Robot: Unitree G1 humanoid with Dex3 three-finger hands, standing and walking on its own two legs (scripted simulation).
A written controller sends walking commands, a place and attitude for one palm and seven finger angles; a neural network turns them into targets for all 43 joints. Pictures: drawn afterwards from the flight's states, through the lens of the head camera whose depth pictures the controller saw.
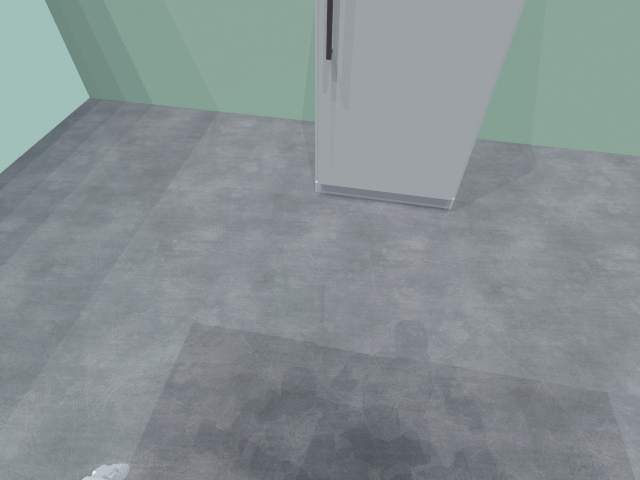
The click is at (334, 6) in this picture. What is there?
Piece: fridge door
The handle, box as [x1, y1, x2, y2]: [326, 0, 332, 59]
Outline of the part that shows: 327,0 326,59 330,59 332,51 332,0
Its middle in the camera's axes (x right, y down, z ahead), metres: +0.03 -0.75 +1.18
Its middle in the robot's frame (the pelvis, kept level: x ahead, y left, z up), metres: +1.40 +0.04 +0.11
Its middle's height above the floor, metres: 0.88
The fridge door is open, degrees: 0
